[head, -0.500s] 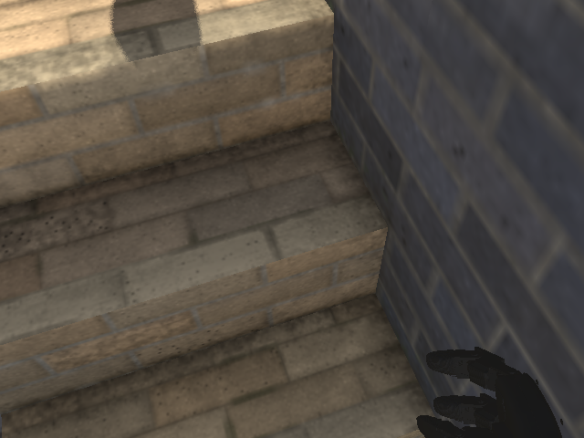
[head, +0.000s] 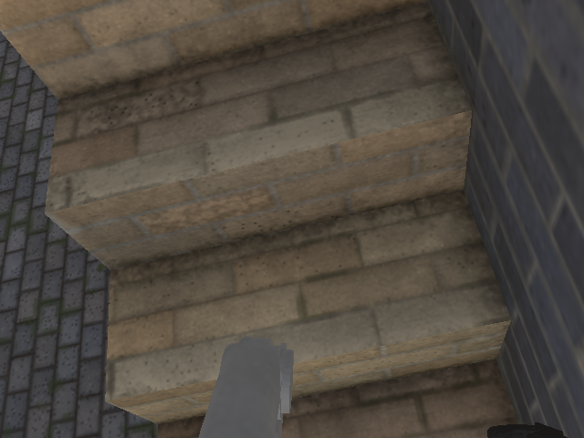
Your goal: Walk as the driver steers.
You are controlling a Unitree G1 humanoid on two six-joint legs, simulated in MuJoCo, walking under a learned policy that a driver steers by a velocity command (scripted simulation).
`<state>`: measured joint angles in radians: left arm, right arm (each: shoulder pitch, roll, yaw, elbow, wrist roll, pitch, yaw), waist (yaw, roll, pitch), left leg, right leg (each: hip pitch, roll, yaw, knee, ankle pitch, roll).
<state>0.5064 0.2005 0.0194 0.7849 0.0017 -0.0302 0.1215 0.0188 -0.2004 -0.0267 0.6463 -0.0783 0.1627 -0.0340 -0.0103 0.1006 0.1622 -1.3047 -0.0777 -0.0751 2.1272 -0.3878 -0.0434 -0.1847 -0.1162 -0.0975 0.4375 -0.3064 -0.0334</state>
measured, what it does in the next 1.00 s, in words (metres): climbs, backwards, turning left: left foot 0.20 m higher, then right foot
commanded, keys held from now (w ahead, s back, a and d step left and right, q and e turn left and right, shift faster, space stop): q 0.50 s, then w+q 0.02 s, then w+e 0.48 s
